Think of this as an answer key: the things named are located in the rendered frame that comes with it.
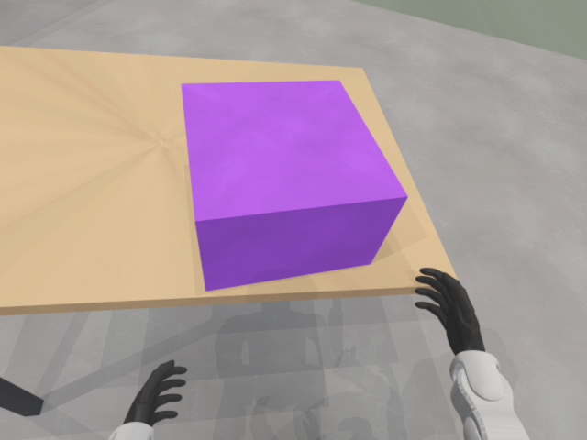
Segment carton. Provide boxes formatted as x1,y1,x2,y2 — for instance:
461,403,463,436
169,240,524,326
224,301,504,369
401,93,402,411
181,81,408,292

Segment table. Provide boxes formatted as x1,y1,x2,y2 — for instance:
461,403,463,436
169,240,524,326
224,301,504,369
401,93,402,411
0,46,458,416

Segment robot right forearm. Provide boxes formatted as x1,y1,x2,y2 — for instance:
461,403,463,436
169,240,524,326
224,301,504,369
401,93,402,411
449,350,530,440

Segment left robot hand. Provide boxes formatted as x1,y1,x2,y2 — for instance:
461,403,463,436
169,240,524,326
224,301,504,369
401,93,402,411
123,360,187,427

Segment right robot hand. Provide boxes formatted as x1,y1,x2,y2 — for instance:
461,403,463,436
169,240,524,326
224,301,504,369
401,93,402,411
415,268,485,356

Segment robot left forearm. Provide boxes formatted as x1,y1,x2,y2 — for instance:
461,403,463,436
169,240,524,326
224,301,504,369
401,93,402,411
108,422,155,440

